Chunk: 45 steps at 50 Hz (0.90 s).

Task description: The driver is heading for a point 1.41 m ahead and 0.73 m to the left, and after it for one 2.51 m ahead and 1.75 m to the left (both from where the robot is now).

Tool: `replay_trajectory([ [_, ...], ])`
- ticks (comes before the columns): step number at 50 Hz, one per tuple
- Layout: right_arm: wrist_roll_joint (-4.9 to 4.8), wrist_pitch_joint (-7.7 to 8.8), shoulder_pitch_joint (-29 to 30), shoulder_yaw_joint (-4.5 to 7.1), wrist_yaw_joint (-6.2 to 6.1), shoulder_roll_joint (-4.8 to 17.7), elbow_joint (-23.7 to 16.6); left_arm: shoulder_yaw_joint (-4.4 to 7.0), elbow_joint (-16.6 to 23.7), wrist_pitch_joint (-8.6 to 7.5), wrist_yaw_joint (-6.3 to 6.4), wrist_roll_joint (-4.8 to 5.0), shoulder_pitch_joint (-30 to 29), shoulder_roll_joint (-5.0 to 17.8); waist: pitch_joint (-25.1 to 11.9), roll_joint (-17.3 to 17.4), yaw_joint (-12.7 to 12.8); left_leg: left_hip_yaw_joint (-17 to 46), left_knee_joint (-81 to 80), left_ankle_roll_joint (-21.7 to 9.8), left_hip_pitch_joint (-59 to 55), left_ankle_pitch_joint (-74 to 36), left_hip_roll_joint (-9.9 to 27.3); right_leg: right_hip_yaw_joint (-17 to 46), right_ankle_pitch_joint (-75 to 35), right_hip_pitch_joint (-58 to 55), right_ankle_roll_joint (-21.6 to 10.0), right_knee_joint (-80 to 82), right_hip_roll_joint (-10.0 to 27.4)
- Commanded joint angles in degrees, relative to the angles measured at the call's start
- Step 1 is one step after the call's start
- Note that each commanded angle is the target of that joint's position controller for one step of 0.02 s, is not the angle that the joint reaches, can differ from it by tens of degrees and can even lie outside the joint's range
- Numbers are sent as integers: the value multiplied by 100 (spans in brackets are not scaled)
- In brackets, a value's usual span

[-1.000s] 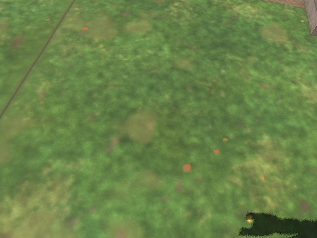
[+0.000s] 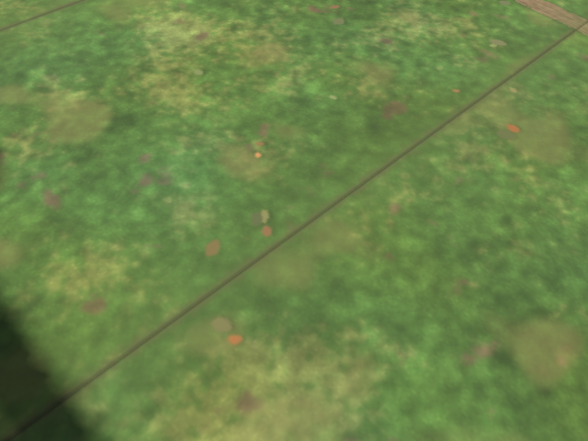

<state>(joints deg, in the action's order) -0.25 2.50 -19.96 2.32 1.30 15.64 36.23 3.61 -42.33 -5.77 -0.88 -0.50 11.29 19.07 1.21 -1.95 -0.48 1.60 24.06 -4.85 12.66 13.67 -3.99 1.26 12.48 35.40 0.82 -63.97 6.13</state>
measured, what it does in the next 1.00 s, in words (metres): walks ahead, turning left: right foot, then left foot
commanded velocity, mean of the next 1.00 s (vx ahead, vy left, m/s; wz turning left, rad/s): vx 0.45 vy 0.00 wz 0.60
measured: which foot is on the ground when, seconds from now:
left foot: down 0.00-0.32, up 0.34-0.82, down 0.84-1.00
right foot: up 0.00-0.28, down 0.30-0.82, up 0.84-1.00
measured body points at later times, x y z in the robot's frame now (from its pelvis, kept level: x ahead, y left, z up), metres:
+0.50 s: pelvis +0.30 -0.01 +0.00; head +0.33 +0.00 +0.44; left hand +0.34 +0.29 -0.11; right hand +0.49 -0.25 -0.11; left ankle +0.22 +0.11 -0.65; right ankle +0.36 -0.10 -0.74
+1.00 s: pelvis +0.52 +0.15 -0.01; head +0.57 +0.20 +0.44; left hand +0.48 +0.47 -0.12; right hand +0.81 +0.01 -0.10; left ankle +0.53 +0.24 -0.74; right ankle +0.58 -0.02 -0.65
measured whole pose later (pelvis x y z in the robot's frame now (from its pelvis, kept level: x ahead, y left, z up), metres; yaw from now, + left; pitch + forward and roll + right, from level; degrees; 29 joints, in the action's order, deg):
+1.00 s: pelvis +0.52 +0.15 -0.01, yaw +36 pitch +2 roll -1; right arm -0.3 1.3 -11.1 3.9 1.3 18.0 34.4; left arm 2.7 -41.4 -3.9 0.5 -0.1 7.9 18.9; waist 6.0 -0.8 -0.1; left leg 1.3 27.7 -5.1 21.3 8.3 -5.0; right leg 2.4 24.4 29.8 3.0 -68.4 3.9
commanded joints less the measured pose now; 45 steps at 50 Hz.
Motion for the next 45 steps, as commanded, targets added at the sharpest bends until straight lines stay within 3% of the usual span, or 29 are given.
replay_trajectory([
  [1,-30,160,198,302,-134,1011,-327,103,382,-3,20,-83,-267,417,-116,485,117,1444,-1237,-990,-473,-1829,1289,93,-756,708,181,731,-39],
  [6,-117,129,-351,335,-256,1063,71,-34,739,-81,-86,20,-1560,153,137,685,-296,1266,-1188,-659,-335,-1659,1034,13,-2024,202,192,2871,-499],
  [10,-177,66,-595,354,-304,1051,328,1,922,-159,-181,55,-1959,286,210,706,-360,1736,-818,-573,-857,-1548,1269,229,-2052,-8,-17,3593,-610],
  [13,-138,-48,-510,402,-354,1085,386,86,880,-198,-169,60,-1628,433,87,925,-166,1967,-310,-467,-1190,-2476,1380,166,-1280,-600,-204,3692,-702],
  [14,-117,-74,-439,396,-341,1064,349,175,781,-215,-127,47,-1142,588,-243,1010,56,1919,203,-377,-1198,-3413,1222,-11,-1061,-1338,-341,3742,-823],
  [15,-92,-87,-230,343,-304,972,246,263,657,-228,-84,16,-342,763,-875,983,507,1733,1203,-191,-821,-3672,910,72,-1282,-2672,-583,3750,-582],
  [16,36,-73,-194,220,-278,661,59,329,601,-196,-15,-75,706,1093,-1916,398,857,1465,2875,-1,232,-2225,485,1134,-1078,-4582,-950,3424,458],
  [17,-131,-22,-1362,64,-222,124,78,367,375,-137,-66,-31,969,1245,-2894,-1748,268,1123,4844,383,2397,2171,-302,4033,-18,-6646,-1951,3888,1914],
  [18,-238,-17,-1107,176,-249,804,212,251,504,-91,-51,73,886,627,-2423,-1016,481,1188,5442,439,2938,1838,185,4290,1208,-6167,-1675,4399,1794],
  [19,-242,-27,-272,281,-246,1147,74,172,544,-46,11,81,537,343,-1402,-465,622,920,5388,465,3085,1276,412,3187,1164,-5184,-1384,4573,1512],
  [20,-168,-37,111,285,-266,1106,-27,139,522,-7,26,23,212,317,-766,4,472,697,5170,480,2882,860,649,2471,442,-4199,-1237,4732,1279],
  [21,-89,-31,307,299,-246,1015,-108,123,462,2,31,-19,77,261,-384,8,337,661,4936,473,2712,654,806,2021,-84,-3505,-1228,4886,1106],
  [22,-125,-62,206,297,-210,875,-114,107,420,-27,40,-70,14,220,-267,-183,164,661,4787,444,2392,532,958,1614,-302,-3049,-1176,5070,936],
  [24,-176,-144,107,253,-194,598,-101,120,312,-92,35,0,-52,176,-143,-347,46,518,4528,432,2283,503,1043,1061,-471,-2705,-1229,5372,829],
  [26,-126,-193,363,211,-189,471,-224,173,178,-139,33,43,-23,319,53,-247,34,490,4140,482,2542,316,1141,700,-843,-2582,-1316,5571,927],
  [30,-108,-125,811,177,-88,446,-303,233,32,-102,49,28,18,543,106,-104,143,360,3040,513,2687,-897,1155,-152,-1443,-2862,-1208,5630,796],
  [32,-107,-66,1254,141,-4,383,-388,241,-35,-55,66,49,119,628,206,-50,319,119,2312,464,2519,-1431,1070,-557,-1582,-2955,-1075,5592,694],
  [35,-128,-44,1821,114,111,344,-590,279,-175,42,75,118,450,804,351,-27,537,-170,1616,358,2471,-1494,959,-820,-1667,-3404,-967,5517,814],
  [37,-130,-52,1988,143,172,417,-721,316,-240,127,76,189,554,923,402,-77,514,-319,1336,215,2453,-1107,854,-945,-2218,-3803,-886,5300,949],
  [39,-89,-84,1743,254,191,624,-752,366,-237,212,113,249,538,1104,127,-271,252,-632,1222,-15,1880,-463,491,-1155,-4110,-4085,-766,4562,977],
  [40,-57,-106,1205,372,181,826,-648,383,-205,270,140,275,457,1168,-161,-315,-95,-779,1085,-158,1193,-309,225,-1272,-5084,-4044,-673,3671,894],
  [41,-45,-120,222,552,122,1120,-392,338,-147,295,172,297,358,1059,-650,-171,-632,-787,628,-363,-184,-949,-24,-1423,-5106,-3520,-459,2384,663],
  [42,-57,-178,-454,703,-7,1596,-261,202,6,253,181,96,526,699,-1185,642,-790,466,683,-699,-1949,-2291,788,-1392,-2519,-1977,-128,543,328],
  [43,33,-117,-7,714,-23,2164,-500,-36,322,125,100,-94,1109,73,-2059,1938,3,3727,314,-1996,-3505,-2865,2417,-645,2556,201,233,-1504,-847],
  [44,11,-64,-109,588,27,1607,-652,76,266,20,48,70,530,714,-2615,911,-553,3811,2,-1946,-3485,-3043,2437,402,2430,418,184,-1867,-634],
  [45,5,-9,145,498,50,1367,-596,92,437,-5,47,216,52,789,-1818,705,-496,2851,3,-1706,-2853,-3599,2230,355,1943,678,117,-1673,-427],
])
